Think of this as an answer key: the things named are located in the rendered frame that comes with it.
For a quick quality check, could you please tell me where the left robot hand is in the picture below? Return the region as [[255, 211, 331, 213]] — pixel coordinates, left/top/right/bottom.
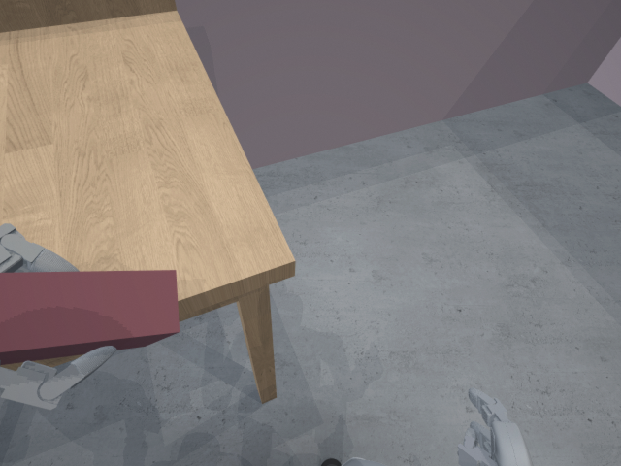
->
[[0, 223, 116, 410]]

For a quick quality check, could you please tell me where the table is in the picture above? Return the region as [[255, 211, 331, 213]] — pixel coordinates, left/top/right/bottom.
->
[[0, 0, 296, 404]]

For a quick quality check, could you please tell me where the right robot hand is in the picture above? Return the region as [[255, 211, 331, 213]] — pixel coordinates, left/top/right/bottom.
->
[[458, 388, 533, 466]]

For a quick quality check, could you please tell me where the sponge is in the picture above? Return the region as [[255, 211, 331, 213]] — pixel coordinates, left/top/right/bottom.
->
[[0, 270, 180, 365]]

